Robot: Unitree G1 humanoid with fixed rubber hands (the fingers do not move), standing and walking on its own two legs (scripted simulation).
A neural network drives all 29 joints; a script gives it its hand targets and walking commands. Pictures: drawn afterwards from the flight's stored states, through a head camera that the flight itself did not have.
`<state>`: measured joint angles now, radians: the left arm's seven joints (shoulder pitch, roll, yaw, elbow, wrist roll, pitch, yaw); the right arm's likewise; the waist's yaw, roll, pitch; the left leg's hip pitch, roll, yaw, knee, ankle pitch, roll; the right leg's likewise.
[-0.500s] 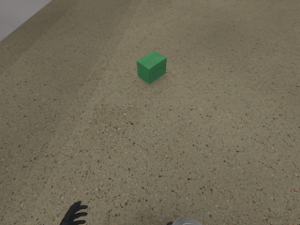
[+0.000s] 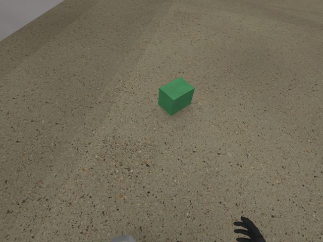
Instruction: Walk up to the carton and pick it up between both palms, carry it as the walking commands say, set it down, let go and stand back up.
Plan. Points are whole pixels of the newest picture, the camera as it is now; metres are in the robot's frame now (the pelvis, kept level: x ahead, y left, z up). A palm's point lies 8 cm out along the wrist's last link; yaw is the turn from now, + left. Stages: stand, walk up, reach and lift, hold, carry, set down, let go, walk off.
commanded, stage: walk up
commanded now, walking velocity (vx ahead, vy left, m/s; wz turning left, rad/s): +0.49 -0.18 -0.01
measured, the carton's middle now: (175, 96) +1.25 -0.13 -0.67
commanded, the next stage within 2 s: none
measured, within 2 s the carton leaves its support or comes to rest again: neither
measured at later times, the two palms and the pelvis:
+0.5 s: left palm (123, 148) +0.41 +0.14 -0.12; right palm out of the picture +0.13 -0.31 -0.14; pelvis +0.24 -0.08 -0.01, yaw +0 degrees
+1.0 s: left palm (108, 160) +0.37 +0.19 -0.13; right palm (225, 101) +0.65 -0.26 -0.11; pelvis +0.49 -0.04 +0.00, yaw +0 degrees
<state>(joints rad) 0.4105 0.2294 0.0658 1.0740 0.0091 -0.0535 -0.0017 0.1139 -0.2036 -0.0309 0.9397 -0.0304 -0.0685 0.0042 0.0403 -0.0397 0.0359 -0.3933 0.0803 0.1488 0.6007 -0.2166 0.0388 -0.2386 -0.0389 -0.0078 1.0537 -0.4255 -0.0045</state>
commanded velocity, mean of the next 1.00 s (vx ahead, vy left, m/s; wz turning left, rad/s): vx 0.49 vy -0.01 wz -0.01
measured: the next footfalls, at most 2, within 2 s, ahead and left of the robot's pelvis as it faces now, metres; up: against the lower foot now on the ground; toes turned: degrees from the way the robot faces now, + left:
right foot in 0.46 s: +0.37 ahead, -0.20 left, +0.00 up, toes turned -9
left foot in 1.00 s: +0.62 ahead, +0.08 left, +0.00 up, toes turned +10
